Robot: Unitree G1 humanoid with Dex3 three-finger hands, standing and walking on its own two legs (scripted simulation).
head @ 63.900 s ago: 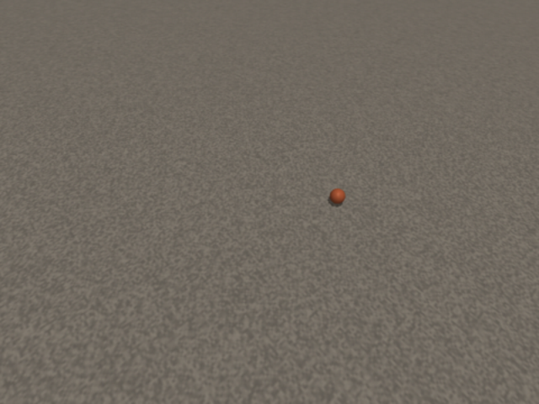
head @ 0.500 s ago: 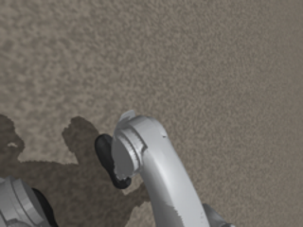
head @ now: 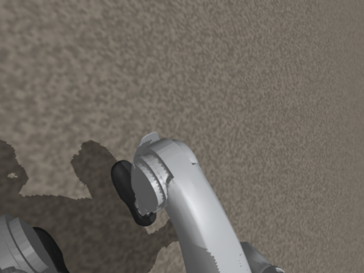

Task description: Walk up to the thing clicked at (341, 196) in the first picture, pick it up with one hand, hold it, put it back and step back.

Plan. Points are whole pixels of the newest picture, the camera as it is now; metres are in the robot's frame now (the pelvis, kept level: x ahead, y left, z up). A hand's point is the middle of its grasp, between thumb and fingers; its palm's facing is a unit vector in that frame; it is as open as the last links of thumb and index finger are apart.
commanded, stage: open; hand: left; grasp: from above
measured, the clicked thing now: out of the picture +0.55 +0.31 -0.28
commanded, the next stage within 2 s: withdraw in 0.44 s
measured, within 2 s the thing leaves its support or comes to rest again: neither
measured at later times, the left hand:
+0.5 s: hand out of the picture +0.53 +0.30 -0.26, palm faces -0.44 -0.15 -0.89, open 13.6 cm
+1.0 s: hand out of the picture +0.57 +0.35 -0.12, palm faces -0.37 -0.12 -0.92, open 14.1 cm
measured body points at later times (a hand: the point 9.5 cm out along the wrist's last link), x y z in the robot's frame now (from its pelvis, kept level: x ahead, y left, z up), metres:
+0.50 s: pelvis +0.00 +0.00 +0.00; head +0.32 +0.12 +0.29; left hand +0.55 +0.30 -0.20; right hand +0.01 -0.24 -0.04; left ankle +0.06 +0.11 -0.29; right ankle +0.14 -0.12 -0.29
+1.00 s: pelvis +0.00 +0.00 +0.02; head +0.29 +0.12 +0.35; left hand +0.59 +0.35 -0.07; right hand +0.02 -0.26 -0.03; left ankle +0.06 +0.11 -0.29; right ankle +0.14 -0.12 -0.29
